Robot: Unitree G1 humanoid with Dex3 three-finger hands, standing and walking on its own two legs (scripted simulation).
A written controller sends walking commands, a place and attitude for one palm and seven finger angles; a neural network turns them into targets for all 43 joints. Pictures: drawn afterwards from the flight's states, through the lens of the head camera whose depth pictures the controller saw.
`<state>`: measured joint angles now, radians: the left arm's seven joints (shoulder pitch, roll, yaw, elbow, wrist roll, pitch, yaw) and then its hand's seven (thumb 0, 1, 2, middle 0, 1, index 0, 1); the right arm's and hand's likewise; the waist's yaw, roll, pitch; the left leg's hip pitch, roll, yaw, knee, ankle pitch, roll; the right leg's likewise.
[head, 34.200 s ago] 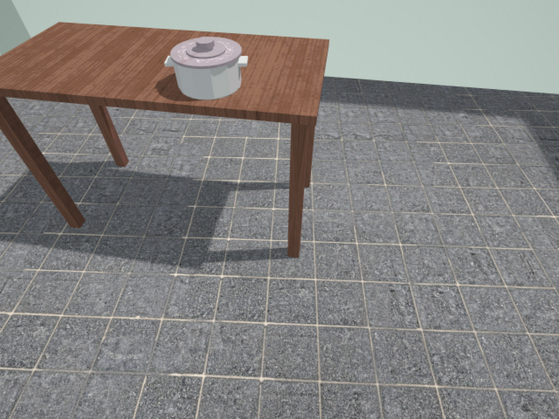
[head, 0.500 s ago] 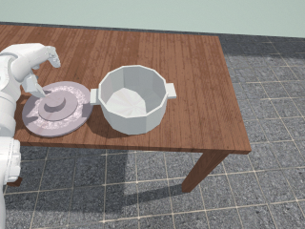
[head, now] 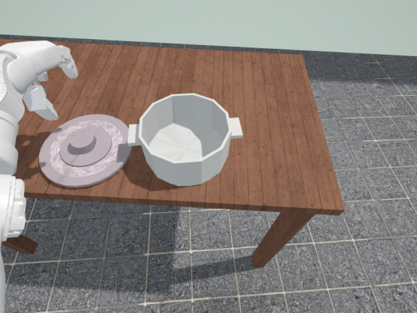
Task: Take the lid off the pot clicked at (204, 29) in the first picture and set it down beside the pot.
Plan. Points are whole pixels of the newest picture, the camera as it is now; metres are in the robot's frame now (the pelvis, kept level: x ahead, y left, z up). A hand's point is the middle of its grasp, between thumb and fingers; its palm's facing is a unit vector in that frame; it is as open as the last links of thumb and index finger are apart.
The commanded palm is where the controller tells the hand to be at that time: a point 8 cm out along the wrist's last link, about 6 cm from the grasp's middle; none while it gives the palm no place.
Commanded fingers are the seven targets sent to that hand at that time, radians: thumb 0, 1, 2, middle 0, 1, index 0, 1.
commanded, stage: draw the hand back to the body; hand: left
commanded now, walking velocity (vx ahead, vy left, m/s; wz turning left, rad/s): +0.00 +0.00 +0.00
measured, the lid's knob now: (83, 140) +0.49 +0.27 +0.00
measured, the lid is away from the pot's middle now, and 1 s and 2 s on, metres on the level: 0.24 0.24 0.24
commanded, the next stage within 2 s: none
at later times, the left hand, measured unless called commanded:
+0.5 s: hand (40, 107) +0.45 +0.28 +0.15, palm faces -0.30 -0.04 -0.95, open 11.0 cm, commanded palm +0.41 +0.27 +0.21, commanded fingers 0.00 0.01 0.59 -0.33 -0.90 -0.33 -0.90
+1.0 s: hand (47, 113) +0.38 +0.23 +0.20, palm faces +0.37 -0.89 -0.25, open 10.4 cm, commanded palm +0.32 +0.26 +0.20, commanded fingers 0.00 0.37 0.72 -0.28 -0.66 -0.28 -0.66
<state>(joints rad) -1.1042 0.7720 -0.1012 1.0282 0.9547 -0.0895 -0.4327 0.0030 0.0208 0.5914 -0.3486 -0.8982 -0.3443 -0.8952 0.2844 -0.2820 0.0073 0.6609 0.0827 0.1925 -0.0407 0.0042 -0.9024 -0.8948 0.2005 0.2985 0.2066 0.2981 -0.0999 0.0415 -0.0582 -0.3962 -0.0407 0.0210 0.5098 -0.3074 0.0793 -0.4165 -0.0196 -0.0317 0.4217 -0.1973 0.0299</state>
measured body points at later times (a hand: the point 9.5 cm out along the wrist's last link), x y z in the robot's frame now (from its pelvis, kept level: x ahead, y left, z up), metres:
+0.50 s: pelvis +0.00 +0.00 +0.00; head +0.06 +0.00 +0.45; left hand +0.46 +0.28 +0.20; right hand +0.09 -0.26 -0.12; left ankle -0.04 +0.06 -0.74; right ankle +0.00 -0.15 -0.74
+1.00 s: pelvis +0.01 -0.03 +0.01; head +0.03 -0.03 +0.46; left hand +0.36 +0.27 +0.21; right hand +0.15 -0.27 -0.10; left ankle -0.04 +0.06 -0.74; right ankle +0.00 -0.15 -0.74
